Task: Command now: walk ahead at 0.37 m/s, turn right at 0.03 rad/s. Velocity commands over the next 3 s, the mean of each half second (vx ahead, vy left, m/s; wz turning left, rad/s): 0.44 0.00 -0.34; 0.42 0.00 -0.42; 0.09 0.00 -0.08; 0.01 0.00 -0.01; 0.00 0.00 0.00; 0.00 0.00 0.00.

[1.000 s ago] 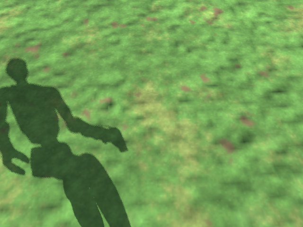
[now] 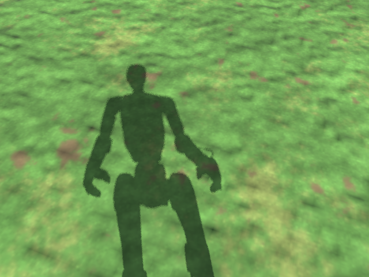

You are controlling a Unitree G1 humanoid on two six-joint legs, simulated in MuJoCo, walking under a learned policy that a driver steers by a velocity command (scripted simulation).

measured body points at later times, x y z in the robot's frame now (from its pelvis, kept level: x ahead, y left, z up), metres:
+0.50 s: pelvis +0.22 -0.08 -0.01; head +0.26 -0.10 +0.44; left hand +0.43 +0.15 -0.10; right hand +0.27 -0.38 -0.12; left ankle +0.19 +0.09 -0.65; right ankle +0.27 -0.16 -0.74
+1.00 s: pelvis +0.50 -0.11 +0.00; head +0.54 -0.11 +0.45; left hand +0.71 +0.10 -0.12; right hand +0.52 -0.41 -0.09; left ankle +0.59 -0.04 -0.74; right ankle +0.38 -0.20 -0.66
